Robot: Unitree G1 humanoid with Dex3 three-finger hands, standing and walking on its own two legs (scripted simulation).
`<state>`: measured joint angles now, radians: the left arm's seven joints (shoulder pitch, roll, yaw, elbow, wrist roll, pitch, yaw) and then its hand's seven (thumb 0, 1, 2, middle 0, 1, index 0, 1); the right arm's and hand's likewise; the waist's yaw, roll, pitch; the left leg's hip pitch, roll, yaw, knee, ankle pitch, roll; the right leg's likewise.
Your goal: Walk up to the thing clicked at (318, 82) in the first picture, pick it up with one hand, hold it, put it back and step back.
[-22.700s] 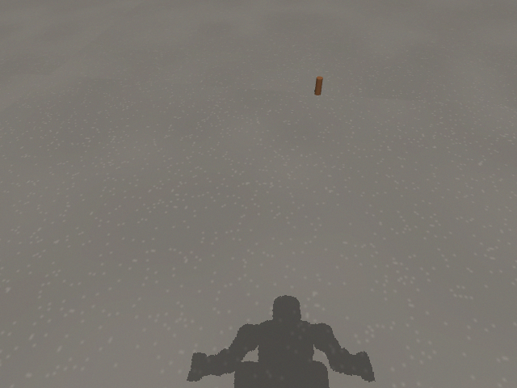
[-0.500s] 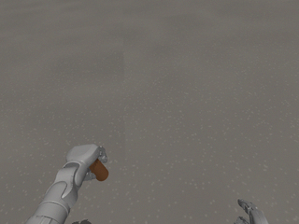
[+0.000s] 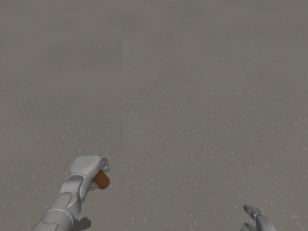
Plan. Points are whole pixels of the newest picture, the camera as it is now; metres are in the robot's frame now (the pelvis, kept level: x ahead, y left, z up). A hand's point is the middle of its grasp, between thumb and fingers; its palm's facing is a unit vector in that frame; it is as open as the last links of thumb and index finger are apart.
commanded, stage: crouch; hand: left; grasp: from above
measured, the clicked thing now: (97, 177) +0.31 +0.22 -0.12
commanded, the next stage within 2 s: lower in 1.62 s
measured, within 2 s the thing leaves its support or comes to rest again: neither
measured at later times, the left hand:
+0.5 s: hand (107, 189) +0.33 +0.23 -0.32, palm faces -0.42 +0.02 -0.91, open 7.2 cm
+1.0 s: hand (113, 195) +0.35 +0.25 -0.48, palm faces -0.44 -0.03 -0.90, open 7.2 cm
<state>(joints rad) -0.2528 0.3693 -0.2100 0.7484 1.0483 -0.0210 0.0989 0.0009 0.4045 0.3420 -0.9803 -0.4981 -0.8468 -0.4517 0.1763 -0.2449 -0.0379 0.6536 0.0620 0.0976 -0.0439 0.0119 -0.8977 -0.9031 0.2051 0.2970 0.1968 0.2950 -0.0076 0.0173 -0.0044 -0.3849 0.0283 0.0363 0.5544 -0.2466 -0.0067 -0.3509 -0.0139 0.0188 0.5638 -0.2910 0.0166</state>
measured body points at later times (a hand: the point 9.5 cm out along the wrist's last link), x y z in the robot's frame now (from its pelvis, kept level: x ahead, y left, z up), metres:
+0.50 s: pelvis -0.06 +0.01 -0.19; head +0.10 +0.02 +0.23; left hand +0.35 +0.23 -0.27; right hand -0.01 -0.27 -0.32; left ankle +0.02 +0.13 -0.73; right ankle +0.00 -0.13 -0.73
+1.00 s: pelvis -0.07 +0.00 -0.31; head +0.15 +0.04 +0.08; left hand +0.37 +0.25 -0.43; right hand +0.00 -0.28 -0.43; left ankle +0.02 +0.13 -0.73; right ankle +0.00 -0.13 -0.73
